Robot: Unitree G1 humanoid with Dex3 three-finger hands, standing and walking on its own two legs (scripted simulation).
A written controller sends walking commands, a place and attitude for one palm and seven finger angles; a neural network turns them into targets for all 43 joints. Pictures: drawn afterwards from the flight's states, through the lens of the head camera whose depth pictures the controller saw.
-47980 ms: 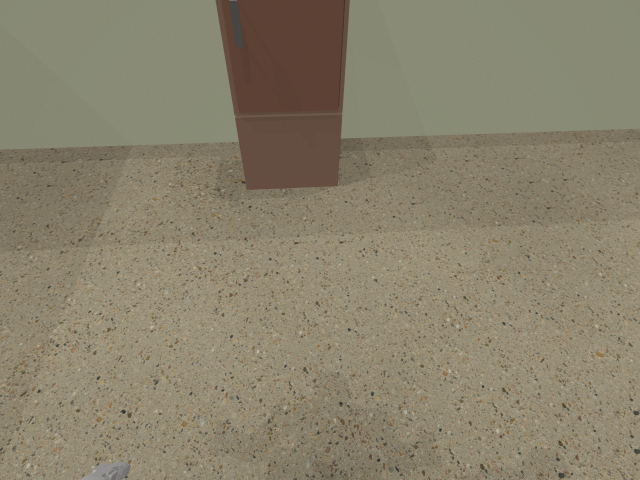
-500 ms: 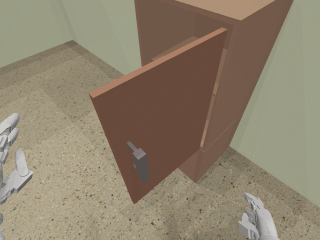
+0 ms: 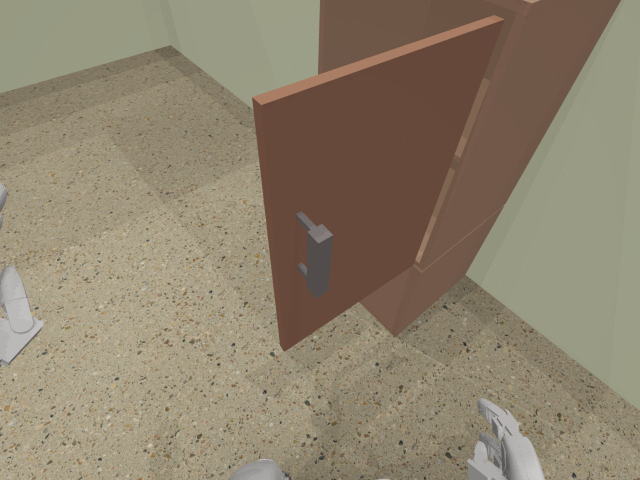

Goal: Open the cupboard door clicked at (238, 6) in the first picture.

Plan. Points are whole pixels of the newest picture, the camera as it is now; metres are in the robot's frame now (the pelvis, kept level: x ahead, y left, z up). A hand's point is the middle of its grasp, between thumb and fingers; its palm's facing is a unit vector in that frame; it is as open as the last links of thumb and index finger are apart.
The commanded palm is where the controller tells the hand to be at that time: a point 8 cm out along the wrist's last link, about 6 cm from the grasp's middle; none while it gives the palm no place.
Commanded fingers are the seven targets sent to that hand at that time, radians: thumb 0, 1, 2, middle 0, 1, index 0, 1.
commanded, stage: step back with the hand held close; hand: left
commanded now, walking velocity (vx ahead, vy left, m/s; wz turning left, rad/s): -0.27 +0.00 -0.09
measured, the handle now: (310, 254) +0.42 +0.04 +0.01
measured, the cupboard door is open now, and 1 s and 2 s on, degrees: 86 86 86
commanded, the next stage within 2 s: stop stepping back and stand still in 0.34 s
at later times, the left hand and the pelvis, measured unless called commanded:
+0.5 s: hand out of the picture +0.09 +0.25 +0.18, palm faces +0.45 -0.78 -0.44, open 7.4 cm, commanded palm +0.04 +0.29 +0.19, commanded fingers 0.00 0.90 0.90 -0.20 -0.30 -0.20 -0.30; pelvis -0.12 +0.00 +0.00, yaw -2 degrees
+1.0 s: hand out of the picture +0.00 +0.24 +0.18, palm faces +0.34 -0.81 -0.48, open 7.4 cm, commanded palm -0.04 +0.28 +0.19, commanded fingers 0.00 0.90 0.90 -0.20 -0.30 -0.20 -0.30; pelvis -0.22 +0.00 +0.01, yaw -6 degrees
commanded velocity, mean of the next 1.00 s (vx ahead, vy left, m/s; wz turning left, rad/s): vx -0.03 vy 0.01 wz -0.05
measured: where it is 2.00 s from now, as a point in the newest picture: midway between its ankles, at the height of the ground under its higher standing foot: outside the picture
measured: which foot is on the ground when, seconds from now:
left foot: down 0.00-0.42, up 0.44-0.60, down 0.62-0.90, up 0.92-1.00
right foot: down 0.00-0.20, up 0.22-0.40, down 0.42-0.66, up 0.68-0.88, down 0.90-1.00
